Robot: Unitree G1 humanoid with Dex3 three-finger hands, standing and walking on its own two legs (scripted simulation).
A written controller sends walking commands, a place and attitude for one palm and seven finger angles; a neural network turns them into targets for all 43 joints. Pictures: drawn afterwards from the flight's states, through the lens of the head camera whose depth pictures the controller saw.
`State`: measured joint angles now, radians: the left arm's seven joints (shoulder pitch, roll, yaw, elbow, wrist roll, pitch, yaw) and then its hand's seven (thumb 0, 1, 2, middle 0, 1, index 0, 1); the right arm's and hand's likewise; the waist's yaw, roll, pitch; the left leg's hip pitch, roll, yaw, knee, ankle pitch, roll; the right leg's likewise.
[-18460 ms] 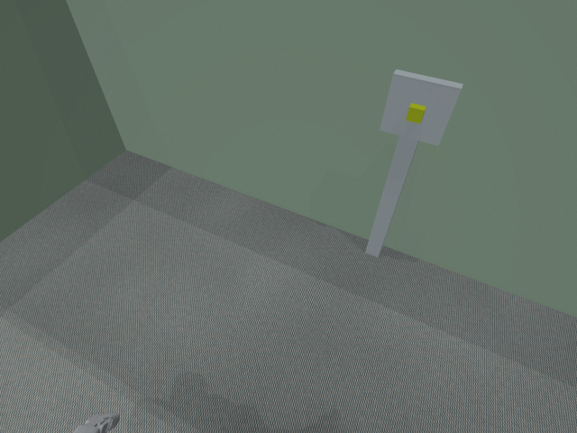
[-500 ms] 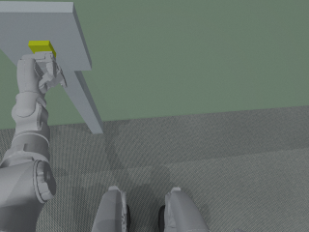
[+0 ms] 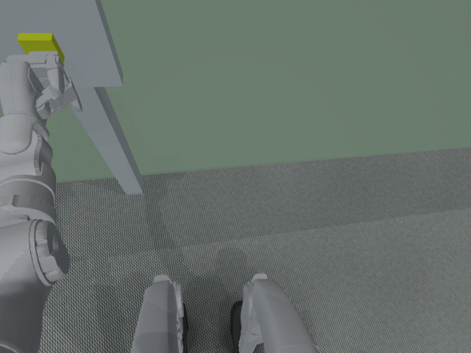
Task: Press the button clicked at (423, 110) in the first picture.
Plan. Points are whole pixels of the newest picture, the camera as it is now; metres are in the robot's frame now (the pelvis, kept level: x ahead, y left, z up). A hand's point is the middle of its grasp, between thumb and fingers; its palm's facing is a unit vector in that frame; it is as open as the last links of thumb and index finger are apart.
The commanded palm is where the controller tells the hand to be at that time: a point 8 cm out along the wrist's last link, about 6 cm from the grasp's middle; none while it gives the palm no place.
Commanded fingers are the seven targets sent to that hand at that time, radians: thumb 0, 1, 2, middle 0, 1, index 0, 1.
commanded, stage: pull the fist back off the button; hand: left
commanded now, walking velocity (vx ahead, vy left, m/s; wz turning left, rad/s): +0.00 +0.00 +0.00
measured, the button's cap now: (43, 44) +0.57 +0.26 +0.09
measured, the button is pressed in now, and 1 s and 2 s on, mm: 11 0 0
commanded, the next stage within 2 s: draw the hand back to the body in 1.10 s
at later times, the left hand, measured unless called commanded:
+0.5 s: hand (69, 97) +0.50 +0.23 +0.05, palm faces +0.09 -1.00 -0.02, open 3.5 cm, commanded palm +0.48 +0.26 +0.06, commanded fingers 0.00 0.90 0.90 -1.30 -1.50 -1.30 -1.50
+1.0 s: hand (74, 135) +0.44 +0.21 +0.05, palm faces +0.10 -0.99 -0.02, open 3.1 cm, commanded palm +0.41 +0.25 +0.06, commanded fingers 0.00 0.90 0.90 -1.30 -1.50 -1.30 -1.50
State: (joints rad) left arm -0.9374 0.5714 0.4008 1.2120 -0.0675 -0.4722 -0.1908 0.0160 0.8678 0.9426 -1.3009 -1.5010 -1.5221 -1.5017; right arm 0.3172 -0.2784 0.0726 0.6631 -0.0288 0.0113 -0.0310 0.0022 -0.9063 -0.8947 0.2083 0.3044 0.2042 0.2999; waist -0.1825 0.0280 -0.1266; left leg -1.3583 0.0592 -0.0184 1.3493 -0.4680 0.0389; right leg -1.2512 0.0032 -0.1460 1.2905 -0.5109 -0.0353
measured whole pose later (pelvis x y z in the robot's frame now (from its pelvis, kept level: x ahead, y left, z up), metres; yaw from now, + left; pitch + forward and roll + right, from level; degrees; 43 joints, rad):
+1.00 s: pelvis +0.05 +0.01 +0.04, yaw +0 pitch +23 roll -3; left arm -0.34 0.27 0.27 0.66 -0.17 -0.49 -0.14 0.02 0.90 0.90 -1.30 -1.50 -1.31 -1.50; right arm 0.23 -0.24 0.01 0.59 0.00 0.04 0.00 0.00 -0.91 -0.89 0.21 0.30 0.20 0.30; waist -0.06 0.02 -0.15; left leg -1.09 0.04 0.04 1.21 -0.52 0.05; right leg -1.01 0.00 -0.08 1.16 -0.55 0.00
